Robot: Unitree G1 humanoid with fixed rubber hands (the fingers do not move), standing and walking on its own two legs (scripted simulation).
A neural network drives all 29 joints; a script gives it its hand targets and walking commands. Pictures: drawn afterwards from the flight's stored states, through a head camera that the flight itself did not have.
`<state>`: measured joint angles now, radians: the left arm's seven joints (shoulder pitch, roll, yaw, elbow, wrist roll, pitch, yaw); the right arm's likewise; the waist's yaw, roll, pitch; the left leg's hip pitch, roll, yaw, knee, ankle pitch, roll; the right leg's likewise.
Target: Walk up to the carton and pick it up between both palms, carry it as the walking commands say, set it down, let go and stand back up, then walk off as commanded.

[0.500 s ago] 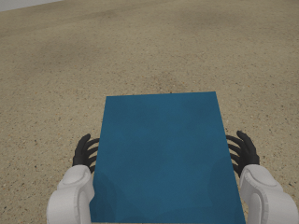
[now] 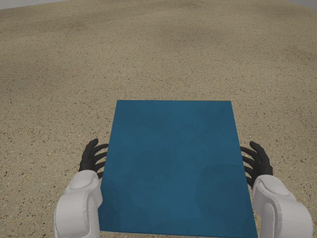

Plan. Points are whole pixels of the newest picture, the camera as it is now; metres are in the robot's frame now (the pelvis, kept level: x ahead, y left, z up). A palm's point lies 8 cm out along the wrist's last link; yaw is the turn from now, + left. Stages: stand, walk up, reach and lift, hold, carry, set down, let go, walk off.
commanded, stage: carry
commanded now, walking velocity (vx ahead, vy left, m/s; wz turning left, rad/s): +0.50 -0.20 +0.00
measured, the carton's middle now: (172, 169) +0.30 -0.01 +0.02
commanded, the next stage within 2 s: none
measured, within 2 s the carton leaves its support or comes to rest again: neither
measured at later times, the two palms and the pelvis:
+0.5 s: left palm (132, 85) +0.57 +0.10 +0.09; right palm (238, 82) +0.59 -0.25 +0.09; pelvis +0.34 -0.09 -0.02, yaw +2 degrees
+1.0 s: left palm (157, 41) +0.92 +0.01 +0.08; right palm (232, 41) +0.94 -0.34 +0.07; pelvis +0.68 -0.17 -0.03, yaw +3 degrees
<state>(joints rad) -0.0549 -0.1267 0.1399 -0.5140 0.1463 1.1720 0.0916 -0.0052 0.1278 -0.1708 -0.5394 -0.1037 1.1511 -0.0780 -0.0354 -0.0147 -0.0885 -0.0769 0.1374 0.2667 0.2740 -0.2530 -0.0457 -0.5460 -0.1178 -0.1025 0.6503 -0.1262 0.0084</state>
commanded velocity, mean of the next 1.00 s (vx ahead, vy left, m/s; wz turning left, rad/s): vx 0.50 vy -0.20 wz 0.00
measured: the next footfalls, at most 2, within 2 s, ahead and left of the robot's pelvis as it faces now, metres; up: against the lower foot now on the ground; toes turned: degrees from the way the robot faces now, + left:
right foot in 0.10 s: +0.24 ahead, -0.17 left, +0.00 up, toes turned -11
left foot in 0.52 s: +0.51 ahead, +0.01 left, +0.00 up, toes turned +17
